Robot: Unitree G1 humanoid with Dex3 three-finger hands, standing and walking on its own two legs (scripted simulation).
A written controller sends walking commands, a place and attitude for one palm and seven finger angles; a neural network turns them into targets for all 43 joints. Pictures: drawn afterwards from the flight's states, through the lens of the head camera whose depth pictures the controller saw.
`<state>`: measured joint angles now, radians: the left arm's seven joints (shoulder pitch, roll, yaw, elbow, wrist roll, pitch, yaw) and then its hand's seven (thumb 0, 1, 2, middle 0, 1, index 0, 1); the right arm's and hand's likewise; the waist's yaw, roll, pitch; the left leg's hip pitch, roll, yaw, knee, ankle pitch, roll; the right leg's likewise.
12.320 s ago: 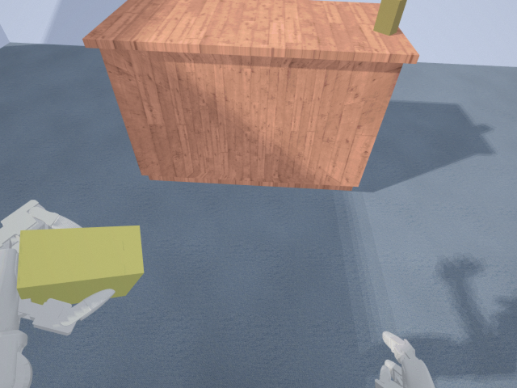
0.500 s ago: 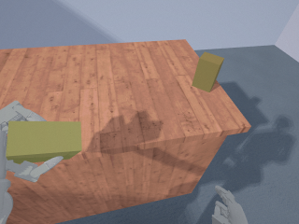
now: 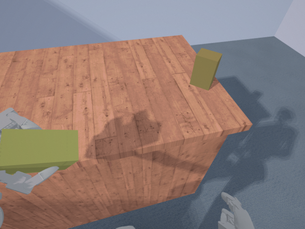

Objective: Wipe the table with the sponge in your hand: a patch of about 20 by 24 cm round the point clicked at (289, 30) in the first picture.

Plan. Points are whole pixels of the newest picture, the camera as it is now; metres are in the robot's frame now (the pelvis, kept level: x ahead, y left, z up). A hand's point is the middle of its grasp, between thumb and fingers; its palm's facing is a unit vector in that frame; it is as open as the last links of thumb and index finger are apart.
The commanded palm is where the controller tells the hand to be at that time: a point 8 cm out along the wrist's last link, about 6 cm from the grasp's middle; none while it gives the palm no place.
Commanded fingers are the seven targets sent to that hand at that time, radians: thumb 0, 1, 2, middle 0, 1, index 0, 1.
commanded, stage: shuffle to correct the standing spot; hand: left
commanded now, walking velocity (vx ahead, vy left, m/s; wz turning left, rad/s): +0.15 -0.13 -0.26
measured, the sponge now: (50, 152) +0.22 +0.22 +0.16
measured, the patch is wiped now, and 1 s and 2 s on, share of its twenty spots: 0.00 0.00 0.00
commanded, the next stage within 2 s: come to a stop and stand still in 0.42 s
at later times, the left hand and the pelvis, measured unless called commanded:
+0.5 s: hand (88, 117) +0.30 +0.17 +0.18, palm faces +0.25 -0.82 -0.52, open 9.8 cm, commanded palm +0.25 +0.21 +0.18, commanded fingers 0.00 0.10 1.30 -1.20 -1.60 -1.20 -1.60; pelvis +0.05 -0.05 -0.01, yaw -8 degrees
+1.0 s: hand (121, 98) +0.36 +0.11 +0.18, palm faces +0.21 -0.80 -0.56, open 9.8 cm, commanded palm +0.32 +0.15 +0.18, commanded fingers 0.00 0.10 1.30 -1.20 -1.60 -1.20 -1.60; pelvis +0.11 -0.09 +0.00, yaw -11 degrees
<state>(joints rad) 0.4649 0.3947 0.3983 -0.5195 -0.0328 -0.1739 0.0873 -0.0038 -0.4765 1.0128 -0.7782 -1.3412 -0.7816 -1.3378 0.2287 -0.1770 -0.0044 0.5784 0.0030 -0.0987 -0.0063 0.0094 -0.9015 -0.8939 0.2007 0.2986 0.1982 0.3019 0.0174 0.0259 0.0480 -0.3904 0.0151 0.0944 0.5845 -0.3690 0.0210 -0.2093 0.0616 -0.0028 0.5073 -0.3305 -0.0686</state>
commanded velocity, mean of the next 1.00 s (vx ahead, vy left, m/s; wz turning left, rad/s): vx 0.02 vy -0.04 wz -0.05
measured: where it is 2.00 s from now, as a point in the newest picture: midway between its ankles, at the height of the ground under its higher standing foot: outside the picture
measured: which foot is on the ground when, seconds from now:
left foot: down 0.00-0.42, up 0.44-0.66, down 0.68-1.00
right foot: down 0.00-0.12, up 0.14-0.40, down 0.42-0.70, up 0.72-0.88, down 0.90-1.00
